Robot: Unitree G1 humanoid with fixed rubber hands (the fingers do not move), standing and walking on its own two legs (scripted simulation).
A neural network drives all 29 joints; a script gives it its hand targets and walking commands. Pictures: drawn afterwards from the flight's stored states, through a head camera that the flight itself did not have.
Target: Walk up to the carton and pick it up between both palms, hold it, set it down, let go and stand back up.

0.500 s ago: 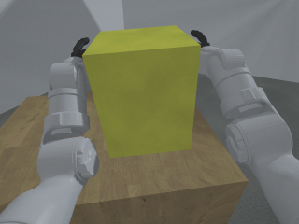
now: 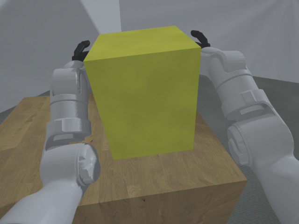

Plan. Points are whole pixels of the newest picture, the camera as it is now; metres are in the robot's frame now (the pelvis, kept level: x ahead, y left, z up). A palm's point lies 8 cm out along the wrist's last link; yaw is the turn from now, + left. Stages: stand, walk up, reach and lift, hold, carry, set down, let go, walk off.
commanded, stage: hold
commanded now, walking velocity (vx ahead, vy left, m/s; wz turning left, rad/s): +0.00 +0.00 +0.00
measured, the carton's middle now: (145, 90) +0.36 -0.01 +0.27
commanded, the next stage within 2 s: none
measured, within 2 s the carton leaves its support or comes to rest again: neither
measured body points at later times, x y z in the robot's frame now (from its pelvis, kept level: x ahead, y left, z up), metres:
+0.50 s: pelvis +0.00 +0.00 +0.00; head -0.09 +0.02 +0.44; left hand +0.40 +0.14 +0.33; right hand +0.38 -0.16 +0.35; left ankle +0.01 +0.12 -0.75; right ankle +0.00 -0.10 -0.75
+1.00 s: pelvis +0.00 +0.00 +0.00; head -0.10 +0.02 +0.44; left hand +0.39 +0.14 +0.33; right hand +0.38 -0.15 +0.35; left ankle +0.01 +0.12 -0.75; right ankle +0.00 -0.10 -0.75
